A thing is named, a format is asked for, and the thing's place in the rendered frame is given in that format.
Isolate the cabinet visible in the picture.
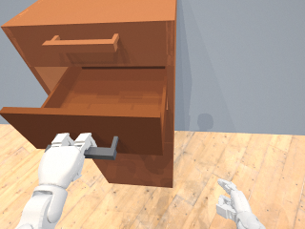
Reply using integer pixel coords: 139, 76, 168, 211
1, 0, 177, 188

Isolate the robot right hand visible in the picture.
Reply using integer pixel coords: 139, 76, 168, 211
215, 178, 253, 223

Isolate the drawer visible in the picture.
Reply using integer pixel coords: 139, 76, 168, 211
0, 66, 168, 156

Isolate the handle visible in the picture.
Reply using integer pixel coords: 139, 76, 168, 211
44, 134, 119, 160
42, 39, 117, 53

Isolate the left robot forearm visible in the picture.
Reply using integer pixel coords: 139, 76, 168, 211
15, 184, 68, 229

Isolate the right robot forearm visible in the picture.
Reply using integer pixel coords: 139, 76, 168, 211
235, 212, 266, 229

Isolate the robot left hand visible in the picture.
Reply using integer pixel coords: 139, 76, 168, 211
38, 133, 97, 190

